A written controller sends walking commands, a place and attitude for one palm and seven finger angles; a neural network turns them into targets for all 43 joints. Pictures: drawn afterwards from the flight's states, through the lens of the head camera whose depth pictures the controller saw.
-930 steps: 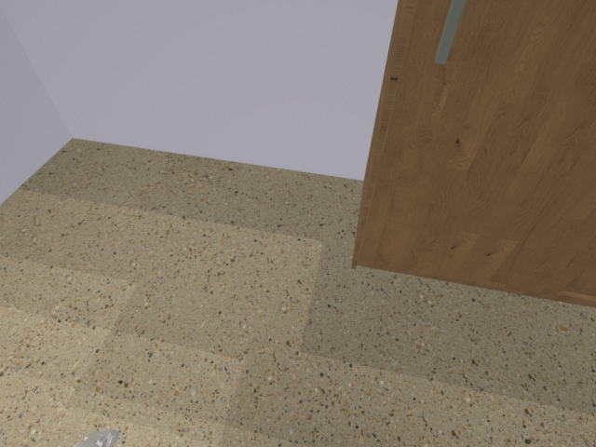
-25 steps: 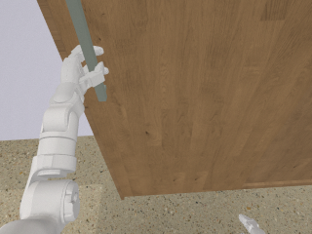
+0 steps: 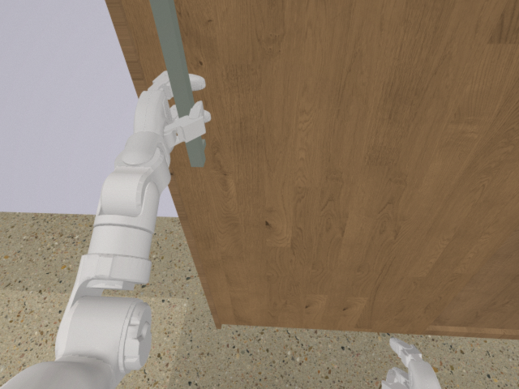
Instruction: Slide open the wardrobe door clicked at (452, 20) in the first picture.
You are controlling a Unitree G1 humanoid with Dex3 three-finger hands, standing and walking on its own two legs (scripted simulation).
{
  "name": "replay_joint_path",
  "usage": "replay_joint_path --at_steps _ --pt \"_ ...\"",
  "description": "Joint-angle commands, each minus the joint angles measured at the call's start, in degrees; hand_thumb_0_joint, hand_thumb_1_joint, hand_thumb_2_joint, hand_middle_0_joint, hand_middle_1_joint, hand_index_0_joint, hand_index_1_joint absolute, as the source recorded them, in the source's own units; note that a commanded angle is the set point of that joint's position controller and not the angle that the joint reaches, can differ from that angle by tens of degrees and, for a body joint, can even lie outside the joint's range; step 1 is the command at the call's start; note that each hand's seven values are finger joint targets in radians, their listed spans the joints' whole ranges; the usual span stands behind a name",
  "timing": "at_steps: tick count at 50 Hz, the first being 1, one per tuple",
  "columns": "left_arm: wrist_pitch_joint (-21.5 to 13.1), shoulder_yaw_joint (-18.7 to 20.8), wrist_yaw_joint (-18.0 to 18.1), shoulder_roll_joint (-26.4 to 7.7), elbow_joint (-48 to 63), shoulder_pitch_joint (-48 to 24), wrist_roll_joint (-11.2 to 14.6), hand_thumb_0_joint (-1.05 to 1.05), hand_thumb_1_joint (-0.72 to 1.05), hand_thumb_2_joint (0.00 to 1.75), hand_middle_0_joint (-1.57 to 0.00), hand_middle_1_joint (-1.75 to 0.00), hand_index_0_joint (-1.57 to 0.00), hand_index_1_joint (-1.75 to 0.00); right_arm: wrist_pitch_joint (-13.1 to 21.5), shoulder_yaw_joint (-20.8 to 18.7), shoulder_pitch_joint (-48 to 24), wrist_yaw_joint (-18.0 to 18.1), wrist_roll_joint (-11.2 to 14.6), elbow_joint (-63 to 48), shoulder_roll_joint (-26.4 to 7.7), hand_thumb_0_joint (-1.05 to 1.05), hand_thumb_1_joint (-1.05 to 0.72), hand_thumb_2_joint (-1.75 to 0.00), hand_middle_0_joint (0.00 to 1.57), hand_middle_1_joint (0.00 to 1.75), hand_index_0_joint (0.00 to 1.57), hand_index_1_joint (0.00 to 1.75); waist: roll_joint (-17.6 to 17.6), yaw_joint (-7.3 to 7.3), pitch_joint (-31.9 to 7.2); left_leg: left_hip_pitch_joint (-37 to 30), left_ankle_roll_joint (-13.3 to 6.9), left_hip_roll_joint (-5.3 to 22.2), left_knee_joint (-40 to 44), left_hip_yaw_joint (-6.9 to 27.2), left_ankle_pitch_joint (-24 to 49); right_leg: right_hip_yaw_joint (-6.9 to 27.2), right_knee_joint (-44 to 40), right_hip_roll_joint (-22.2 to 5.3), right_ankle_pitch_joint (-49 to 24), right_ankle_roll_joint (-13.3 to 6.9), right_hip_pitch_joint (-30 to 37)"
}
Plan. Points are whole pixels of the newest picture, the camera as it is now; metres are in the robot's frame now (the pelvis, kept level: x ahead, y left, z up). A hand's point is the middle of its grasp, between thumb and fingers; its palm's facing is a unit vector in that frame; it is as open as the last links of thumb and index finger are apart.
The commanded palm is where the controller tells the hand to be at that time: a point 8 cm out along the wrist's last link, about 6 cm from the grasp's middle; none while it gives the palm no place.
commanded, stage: tug the door sideways, standing still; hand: left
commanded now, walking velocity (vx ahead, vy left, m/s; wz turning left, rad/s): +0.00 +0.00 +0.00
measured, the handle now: (184, 80) +0.47 +0.15 +0.27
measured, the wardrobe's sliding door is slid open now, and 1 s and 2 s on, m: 0.00 0.05 0.24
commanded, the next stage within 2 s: step sideways, sliding the door along in 0.34 s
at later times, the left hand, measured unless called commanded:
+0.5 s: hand (215, 123) +0.42 +0.10 +0.23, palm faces +0.07 -1.00 -0.07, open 5.9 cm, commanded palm +0.40 +0.14 +0.23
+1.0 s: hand (233, 127) +0.43 +0.08 +0.21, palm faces +0.14 -0.99 -0.08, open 6.0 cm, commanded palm +0.41 +0.09 +0.23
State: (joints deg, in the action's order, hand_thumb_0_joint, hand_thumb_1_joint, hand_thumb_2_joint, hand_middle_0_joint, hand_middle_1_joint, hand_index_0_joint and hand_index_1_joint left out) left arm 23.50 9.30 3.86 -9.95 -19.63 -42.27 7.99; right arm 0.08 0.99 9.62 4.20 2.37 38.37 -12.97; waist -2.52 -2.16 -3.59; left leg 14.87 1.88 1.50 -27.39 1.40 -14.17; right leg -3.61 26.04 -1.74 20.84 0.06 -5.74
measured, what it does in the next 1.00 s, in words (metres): steps on the spot: left foot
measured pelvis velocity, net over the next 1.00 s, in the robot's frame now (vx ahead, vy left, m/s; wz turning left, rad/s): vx -0.01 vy -0.05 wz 0.04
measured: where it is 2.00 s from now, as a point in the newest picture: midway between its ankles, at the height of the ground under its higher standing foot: outside the picture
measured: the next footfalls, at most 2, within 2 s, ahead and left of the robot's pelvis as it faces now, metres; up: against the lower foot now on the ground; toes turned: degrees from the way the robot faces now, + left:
left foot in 0.98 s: +0.06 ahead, +0.07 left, +0.00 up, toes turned +13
right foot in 1.36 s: +0.15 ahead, -0.36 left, +0.00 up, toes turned +1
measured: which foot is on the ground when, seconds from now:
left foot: down 0.00-0.72, up 0.74-0.96, down 0.98-1.00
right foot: down 0.00-0.98, up 1.00-1.00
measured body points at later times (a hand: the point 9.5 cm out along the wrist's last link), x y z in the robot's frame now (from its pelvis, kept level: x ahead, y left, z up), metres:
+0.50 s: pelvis -0.03 +0.01 +0.00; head -0.03 -0.01 +0.45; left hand +0.41 +0.15 +0.24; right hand +0.10 -0.23 -0.13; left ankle +0.00 +0.15 -0.74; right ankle -0.09 -0.11 -0.74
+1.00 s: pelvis -0.01 -0.05 -0.02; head +0.07 -0.06 +0.42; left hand +0.42 +0.13 +0.22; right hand +0.15 -0.29 -0.15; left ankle +0.03 +0.06 -0.74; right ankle -0.07 -0.12 -0.70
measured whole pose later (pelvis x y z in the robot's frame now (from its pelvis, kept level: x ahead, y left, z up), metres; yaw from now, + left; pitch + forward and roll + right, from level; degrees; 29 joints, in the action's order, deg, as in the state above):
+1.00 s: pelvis -0.01 -0.05 -0.02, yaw +2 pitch -1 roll +1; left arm -5.8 3.0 7.7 -11.7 -19.2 -46.7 4.8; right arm 0.5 -1.7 8.9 4.8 1.5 39.8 -13.9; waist -0.8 -3.1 11.7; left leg 18.8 -2.5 3.6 -34.1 -10.3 -11.6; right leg -4.7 54.0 1.4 24.0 -1.4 -18.0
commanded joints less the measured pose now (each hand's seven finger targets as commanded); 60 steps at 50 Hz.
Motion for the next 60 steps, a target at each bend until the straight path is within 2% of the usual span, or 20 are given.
replay_joint_path --at_steps 1,22,23,24,26,31,34,35,36,37,40,44,46,47,48,49,50,53,57,60 --pt "-5.8 -8.1 -3.5 2.0 14.0 -35.2 1.7 0.0 0.9 0.9 -0.45 -1.4 -0.45 -1.4 2.9 -1.9 -3.5 0.5 0.0 -7.1 -5.9 0.0 -0.9 -0.9 0.2 0.3 0.2 0.3 2.3 5.1 -19.6 -19.8 -4.4 -1.8 -3.0 -1.4 30.6 -0.3 -0.3 3.0 -38.0 -0.7 -5.1" --pt "-10.9 -13.7 -0.1 9.6 0.7 -48.6 1.6 0.0 0.9 0.9 -0.45 -1.4 -0.45 -1.4 7.0 -2.1 0.1 -0.4 0.2 -3.0 -5.7 0.0 -0.9 -0.9 0.2 0.3 0.2 0.3 1.7 7.28 -18.4 -18.6 -3.3 -1.5 -1.8 0.6 18.0 -0.7 -1.4 3.8 -23.4 -1.0 -12.3" --pt "-18.7 2.4 1.9 -20.5 -3.6 -42.4 -2.7 0.0 0.9 0.9 -0.45 -1.4 -0.45 -1.4 5.8 -2.5 1.6 0.3 -0.8 -2.4 -10.0 0.0 -0.9 -0.9 0.2 0.3 0.2 0.3 2.6 3.96 -15.4 -12.3 -5.4 2.5 -3.1 1.1 17.4 0.9 -2.4 0.8 -16.0 1.4 -11.6" --pt "-22.1 -3.0 1.6 -12.0 -6.7 -39.2 -3.0 0.0 0.9 0.9 -0.45 -1.4 -0.45 -1.4 4.9 -2.2 1.0 0.3 -1.0 -2.2 -8.1 0.0 -0.9 -0.9 0.2 0.3 0.2 0.3 4.4 4.35 -13.0 -10.4 -5.3 2.2 -2.4 0.7 13.7 0.6 -1.9 0.3 -13.9 1.5 -9.8" --pt "-27.0 -5.5 0.7 -9.7 -2.7 -40.8 -2.1 0.0 0.9 0.9 -0.45 -1.4 -0.45 -1.4 4.6 -2.6 0.3 0.9 -0.7 -3.8 -7.9 0.0 -0.9 -0.9 0.2 0.3 0.2 0.3 0.5 5.08 -14.4 -12.5 -5.9 4.7 -0.7 2.7 6.0 -0.2 2.6 0.9 -7.5 0.7 -11.1" --pt "-30.4 -5.8 0.9 -11.3 1.4 -44.0 -0.6 0.0 0.9 0.9 -0.45 -1.4 -0.45 -1.4 3.3 -2.5 -1.8 2.1 -0.3 -5.6 -7.7 0.0 -0.9 -0.9 0.2 0.3 0.2 0.3 -8.8 4.76 -12.7 -11.4 -13.3 17.1 4.5 22.2 -6.4 2.8 17.6 3.1 8.2 -1.3 -17.9" --pt "-31.3 -4.4 0.9 -13.5 2.7 -43.4 -1.0 0.0 0.9 0.9 -0.45 -1.4 -0.45 -1.4 2.7 -2.5 -1.3 2.1 0.2 -5.7 -7.5 0.0 -0.9 -0.9 0.2 0.3 0.2 0.3 -5.6 3.71 -14.4 -3.4 -10.0 12.9 -5.9 10.9 4.1 4.3 3.0 1.4 3.0 -2.5 -3.8" --pt "-31.2 -2.6 1.3 -16.5 3.1 -42.8 -1.7 0.0 0.9 0.9 -0.45 -1.4 -0.45 -1.4 2.5 -2.5 -1.6 2.3 0.4 -5.7 -7.4 0.0 -0.9 -0.9 0.2 0.3 0.2 0.3 2.2 3.32 -14.9 4.7 -6.9 7.3 -14.4 2.5 2.4 8.4 -3.7 -3.2 1.0 -4.2 3.7" --pt "-30.7 -0.2 1.6 -18.8 0.4 -41.5 -2.4 0.0 0.9 0.9 -0.45 -1.4 -0.45 -1.4 2.3 -2.3 -3.6 2.4 0.5 -5.8 -5.7 0.0 -0.9 -0.9 0.2 0.3 0.2 0.3 17.9 2.2 -10.4 16.4 -3.1 1.1 -26.3 -4.6 -8.3 20.2 -10.6 -12.0 1.6 -7.8 6.4" --pt "-30.8 -0.6 1.4 -17.1 0.5 -41.7 -2.6 0.0 0.9 0.9 -0.45 -1.4 -0.45 -1.4 2.8 -2.5 -6.5 2.7 0.3 -5.9 -5.9 0.0 -0.9 -0.9 0.2 0.3 0.2 0.3 22.4 0.35 -4.1 23.7 -2.5 -0.7 -37.1 -1.8 -16.6 28.7 -11.5 -16.5 -8.5 -10.7 6.6" --pt "-33.4 -2.6 1.1 -13.1 5.1 -41.6 -3.7 0.0 0.9 0.9 -0.45 -1.4 -0.45 -1.4 3.3 -2.2 -3.0 2.2 -0.8 -3.6 -5.1 0.0 -0.9 -0.9 0.2 0.3 0.2 0.3 7.7 1.6 -7.5 24.3 -1.6 1.5 -36.7 -2.5 -12.5 15.5 -0.5 -14.4 -39.7 -12.5 17.1" --pt "-35.8 -4.9 1.3 -8.8 12.2 -40.6 -4.1 0.0 0.9 0.9 -0.45 -1.4 -0.45 -1.4 2.8 -2.2 -4.0 2.1 -1.6 -6.3 -3.6 0.0 -0.9 -0.9 0.2 0.3 0.2 0.3 12.6 0.51 -10.9 13.4 -1.1 -0.5 -17.3 -11.7 -6.6 7.4 3.9 -10.3 -57.2 -8.2 17.4" --pt "-36.5 -7.5 1.0 -6.9 15.9 -39.3 -3.8 0.0 0.9 0.9 -0.45 -1.4 -0.45 -1.4 3.0 -2.9 -3.1 2.3 -1.2 -6.3 -4.1 0.0 -0.9 -0.9 0.2 0.3 0.2 0.3 10.1 2.06 -16.4 -4.3 -2.2 -0.9 -0.9 -14.6 5.9 1.0 15.0 -6.8 -59.7 -3.5 10.3" --pt "-37.3 -8.4 0.9 -6.9 17.4 -40.3 -3.5 0.0 0.9 0.9 -0.45 -1.4 -0.45 -1.4 3.2 -3.9 -1.8 2.1 -1.1 -5.5 -5.2 0.0 -0.9 -0.9 0.2 0.3 0.2 0.3 7.3 4.96 -20.0 -22.4 -5.4 5.0 6.2 -8.6 19.3 0.1 27.1 -6.0 -53.0 0.1 -4.0" --pt "-38.0 -10.4 0.3 -3.5 20.3 -40.6 -2.0 0.0 0.9 0.9 -0.45 -1.4 -0.45 -1.4 3.5 -5.4 -2.0 0.9 -0.8 -6.6 -8.3 0.0 -0.9 -0.9 0.2 0.3 0.2 0.3 -7.8 5.52 -24.0 -40.6 -15.0 23.2 -0.4 15.7 46.2 2.4 45.3 1.6 -13.0 3.1 -27.9" --pt "-38.1 -12.6 -0.3 0.3 21.1 -43.9 -0.9 0.0 0.9 0.9 -0.45 -1.4 -0.45 -1.4 3.8 -5.0 -4.8 -1.5 -0.1 -6.6 -6.7 0.0 -0.9 -0.9 0.2 0.3 0.2 0.3 -6.7 5.7 -26.1 -42.2 -18.9 33.0 -3.4 23.0 53.9 12.0 56.6 1.4 10.5 -0.3 -32.0" --pt "-37.1 -11.5 -0.4 -1.7 21.6 -44.5 -1.1 0.0 0.9 0.9 -0.45 -1.4 -0.45 -1.4 3.8 -5.6 -6.9 -2.3 0.0 -7.6 -6.7 0.0 -0.9 -0.9 0.2 0.3 0.2 0.3 -0.3 5.66 -21.8 -39.1 -18.3 33.1 -2.5 23.8 49.5 13.3 58.5 0.4 9.5 -2.2 -35.5" --pt "-35.7 -12.1 -1.1 -2.8 23.5 -43.3 -3.1 0.0 0.9 0.9 -0.45 -1.4 -0.45 -1.4 2.9 -5.9 -8.8 -2.2 -0.3 -5.1 -7.0 0.0 -0.9 -0.9 0.2 0.3 0.2 0.3 1.1 4.2 -13.3 -24.7 -15.5 30.9 0.2 15.6 28.7 11.3 55.0 -5.0 3.4 -0.1 -37.9" --pt "-33.7 -19.1 -2.7 4.8 21.9 -43.1 -3.4 0.0 0.9 0.9 -0.45 -1.4 -0.45 -1.4 3.6 -6.3 -7.5 -2.2 0.8 -7.2 -7.2 0.0 -0.9 -0.9 0.2 0.3 0.2 0.3 -9.4 4.43 -11.8 -11.3 -10.2 21.7 4.7 -1.1 11.2 1.6 38.8 -5.0 -5.2 2.0 -24.7" --pt "-33.5 -20.5 -2.9 6.0 22.4 -43.0 -3.0 0.0 0.9 0.9 -0.45 -1.4 -0.45 -1.4 5.5 -6.1 -7.0 -1.4 1.1 -8.3 -7.6 0.0 -0.9 -0.9 0.2 0.3 0.2 0.3 -15.5 4.9 -12.8 -12.6 -8.5 19.6 3.5 -6.1 17.4 -3.0 29.0 -3.5 -3.3 2.8 -19.5"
